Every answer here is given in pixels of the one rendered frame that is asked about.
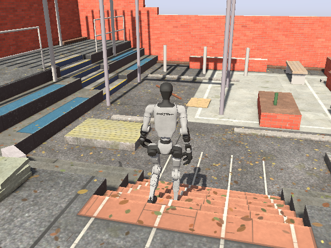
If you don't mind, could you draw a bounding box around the right robot shin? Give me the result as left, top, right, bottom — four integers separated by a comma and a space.
173, 171, 180, 200

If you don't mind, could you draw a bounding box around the robot right forearm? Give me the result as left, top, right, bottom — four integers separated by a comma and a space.
183, 127, 192, 153

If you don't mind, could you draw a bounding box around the robot right upper arm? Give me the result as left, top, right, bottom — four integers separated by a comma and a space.
177, 105, 188, 135

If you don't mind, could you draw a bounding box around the robot left hand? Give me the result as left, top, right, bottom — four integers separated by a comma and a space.
140, 139, 152, 148

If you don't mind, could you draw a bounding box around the robot left foot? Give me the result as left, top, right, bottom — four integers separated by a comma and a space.
147, 195, 157, 204

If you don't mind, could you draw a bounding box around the robot right hand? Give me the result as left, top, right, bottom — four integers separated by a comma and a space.
180, 152, 192, 165

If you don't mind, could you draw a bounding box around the robot left forearm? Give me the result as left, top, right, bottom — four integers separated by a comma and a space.
140, 125, 147, 141

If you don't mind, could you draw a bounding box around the robot left upper arm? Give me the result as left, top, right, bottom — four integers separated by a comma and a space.
142, 104, 155, 132

